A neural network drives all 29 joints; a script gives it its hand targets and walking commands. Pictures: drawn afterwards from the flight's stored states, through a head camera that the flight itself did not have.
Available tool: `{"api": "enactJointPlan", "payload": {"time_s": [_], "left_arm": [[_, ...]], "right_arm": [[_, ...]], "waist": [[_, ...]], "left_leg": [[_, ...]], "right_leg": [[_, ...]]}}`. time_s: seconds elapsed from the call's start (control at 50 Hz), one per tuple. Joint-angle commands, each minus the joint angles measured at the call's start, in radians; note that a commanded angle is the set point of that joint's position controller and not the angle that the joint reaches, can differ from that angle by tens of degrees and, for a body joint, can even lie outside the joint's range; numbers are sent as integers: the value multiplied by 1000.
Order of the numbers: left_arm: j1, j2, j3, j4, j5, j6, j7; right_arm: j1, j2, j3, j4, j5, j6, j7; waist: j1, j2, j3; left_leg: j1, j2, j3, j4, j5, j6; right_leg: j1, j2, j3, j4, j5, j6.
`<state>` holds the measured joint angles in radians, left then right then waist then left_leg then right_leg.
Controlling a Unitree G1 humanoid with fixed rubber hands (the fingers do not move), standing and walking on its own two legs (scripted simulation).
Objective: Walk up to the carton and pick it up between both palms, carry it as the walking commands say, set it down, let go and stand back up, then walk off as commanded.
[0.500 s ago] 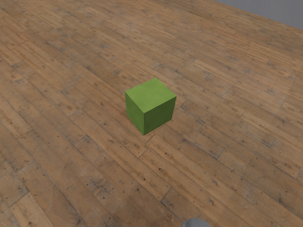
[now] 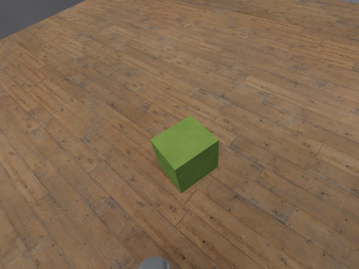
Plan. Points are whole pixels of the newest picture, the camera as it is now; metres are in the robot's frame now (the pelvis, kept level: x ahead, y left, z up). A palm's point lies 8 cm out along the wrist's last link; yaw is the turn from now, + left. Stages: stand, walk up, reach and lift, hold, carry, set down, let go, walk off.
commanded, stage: walk up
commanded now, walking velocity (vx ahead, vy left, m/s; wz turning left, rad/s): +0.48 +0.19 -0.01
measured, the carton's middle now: (186, 154) +0.80 +0.08 -0.64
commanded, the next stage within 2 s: none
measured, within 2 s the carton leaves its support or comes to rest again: neither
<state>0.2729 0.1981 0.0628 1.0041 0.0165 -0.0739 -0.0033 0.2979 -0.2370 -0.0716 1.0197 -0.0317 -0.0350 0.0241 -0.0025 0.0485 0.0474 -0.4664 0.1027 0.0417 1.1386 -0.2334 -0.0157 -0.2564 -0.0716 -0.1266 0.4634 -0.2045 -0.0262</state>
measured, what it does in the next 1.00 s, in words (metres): walks ahead: left foot, then right foot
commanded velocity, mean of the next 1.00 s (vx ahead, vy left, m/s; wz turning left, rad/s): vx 0.26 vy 0.03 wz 0.01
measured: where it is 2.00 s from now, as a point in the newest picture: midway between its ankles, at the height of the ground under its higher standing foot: (208, 248)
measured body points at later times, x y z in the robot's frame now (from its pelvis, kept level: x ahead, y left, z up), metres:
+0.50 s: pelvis +0.20 +0.09 +0.00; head +0.23 +0.12 +0.45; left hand +0.21 +0.33 -0.17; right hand +0.25 -0.17 -0.13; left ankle +0.25 +0.19 -0.74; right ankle +0.15 -0.07 -0.66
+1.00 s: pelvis +0.30 +0.03 +0.00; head +0.32 -0.01 +0.45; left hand +0.36 +0.27 -0.13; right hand +0.31 -0.21 -0.17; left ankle +0.27 +0.19 -0.66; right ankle +0.33 -0.07 -0.74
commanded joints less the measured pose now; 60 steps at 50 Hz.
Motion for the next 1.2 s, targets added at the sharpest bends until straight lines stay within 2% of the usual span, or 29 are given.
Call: {"api": "enactJointPlan", "payload": {"time_s": [0.0,0.14,0.2,0.24,0.26,0.3,0.32,0.34,0.36,0.38,0.4,0.42,0.46,0.52,0.58,0.62,0.66,0.72,0.76,0.78,0.8,0.82,0.84,0.86,0.88,0.94,1.0,1.1,1.18], "left_arm": [[127,108,14,-10,4,-24,5],[224,131,11,-2,6,-22,16],[236,150,18,11,8,-17,15],[219,117,11,22,2,-6,5],[225,121,12,28,1,1,7],[233,110,7,27,-1,2,10],[242,60,-1,-1,6,0,13],[271,-8,-8,-23,-11,2,19],[244,52,12,10,3,18,25],[226,59,17,28,3,28,19],[220,45,19,42,4,37,13],[197,36,20,40,13,47,6],[195,32,21,44,17,72,-5],[125,44,17,32,17,96,-14],[11,43,12,0,18,100,-26],[-65,32,7,-23,15,94,-32],[-139,14,-3,-54,9,76,-33],[-121,23,0,-51,11,57,-20],[5,40,4,-12,8,33,-4],[69,86,10,-6,11,16,5],[135,174,22,-16,20,-1,10],[124,234,35,-5,7,16,22],[34,162,19,-27,-6,20,31],[-1,126,7,-35,-17,17,35],[-21,118,5,-37,-13,20,38],[3,141,16,-46,-1,38,58],[16,142,16,-56,7,45,62],[14,146,13,-58,19,46,53],[6,183,23,-57,19,64,34]], "right_arm": [[75,-9,4,-19,-4,27,18],[-199,-2,21,-104,-2,27,54],[-266,-8,24,-118,10,17,55],[-261,-7,29,-118,8,-1,39],[-219,-24,23,-97,5,-10,27],[-6,-94,-9,-22,-5,-32,0],[151,-188,-35,-8,-11,-42,-13],[227,-275,-50,19,10,-33,-17],[193,-233,-44,-1,18,-33,-16],[105,-179,-28,-30,15,-37,-20],[35,-137,-17,-43,17,-36,-26],[-1,-101,-8,-45,21,-36,-31],[-10,-64,5,-45,14,-40,-28],[49,-75,4,-30,10,-47,-33],[96,-76,2,-14,8,-44,-41],[107,-69,1,-7,6,-41,-44],[117,-58,-4,18,12,-34,-42],[134,-83,-12,22,8,-24,-39],[126,-64,-5,20,14,-15,-37],[137,-15,11,23,13,-12,-39],[149,66,32,-1,9,-6,-42],[186,70,29,12,19,15,-52],[160,0,11,19,22,42,-57],[158,-1,4,21,23,53,-57],[176,7,2,30,19,61,-55],[130,-24,-20,4,1,92,-42],[59,-29,-30,-36,2,105,-36],[-24,2,-16,-75,10,110,-34],[-35,-1,-3,-79,14,91,-36]], "waist": [[-5,-195,-10],[48,-207,67],[67,-244,70],[53,-311,30],[39,-263,26],[-40,-66,-71],[-95,131,-181],[-98,317,-262],[-89,119,-216],[-53,26,-146],[-15,12,-90],[6,64,-61],[29,146,-55],[25,131,-35],[4,151,4],[-11,169,26],[-17,227,27],[-14,118,31],[41,18,-14],[70,-77,-26],[76,-297,-55],[62,-356,-46],[18,-216,12],[-7,-202,-17],[-28,-211,-55],[-13,-205,-93],[-1,-230,-90],[17,-277,-81],[26,-292,-89]], "left_leg": [[-111,45,-26,-36,86,-17],[-139,39,27,-390,187,-64],[-30,4,71,-529,162,-42],[116,-32,95,-595,114,-21],[201,-43,106,-642,137,-14],[468,-26,92,-695,127,7],[630,221,-164,-689,249,56],[705,401,-462,-831,331,183],[609,420,-508,-848,350,192],[505,396,-436,-835,382,169],[404,349,-336,-843,442,140],[329,289,-245,-867,426,113],[266,217,-156,-891,377,94],[277,224,-125,-920,329,109],[279,215,-106,-970,139,113],[260,184,-69,-988,25,107],[237,119,-8,-987,-51,114],[224,164,-46,-926,-46,134],[149,112,-21,-772,-99,89],[82,56,29,-653,-177,47],[-15,-13,80,-384,-349,-5],[-11,-35,24,-327,-365,-7],[45,-23,-35,-268,-328,-10],[64,-32,-55,-222,-290,-13],[75,-33,-66,-179,-252,-19],[6,-54,-76,-28,-178,-34],[-42,-68,-90,1,-130,-45],[30,-76,-31,-265,-142,-64],[196,-101,32,-533,-120,-34]], "right_leg": [[78,-237,201,-244,247,-55],[113,-233,149,-299,175,-73],[110,-224,98,-286,196,-66],[98,-173,54,-251,129,-56],[83,-180,59,-196,142,-50],[7,-116,14,105,174,-15],[-148,-73,-20,425,-130,22],[-330,27,26,641,-420,40],[-356,-20,111,749,-376,45],[-339,-46,148,766,-299,47],[-292,-68,153,740,-220,53],[-259,-85,151,696,-162,54],[-210,-64,117,656,-84,53],[-244,-43,92,594,-32,66],[-275,-42,77,475,7,84],[-239,-32,57,353,22,92],[-148,2,3,244,1,88],[-51,9,-7,137,-41,61],[159,26,-13,-3,-9,46],[240,-83,92,-94,-19,36],[273,-355,378,-202,60,2],[145,-444,504,-261,233,-83],[90,-396,412,-188,622,-96],[87,-329,294,-132,791,-112],[97,-296,227,-116,813,-108],[102,-305,205,-103,729,-111],[79,-293,177,-123,544,-117],[57,-248,132,-152,319,-123],[20,-230,135,-134,164,-115]]}}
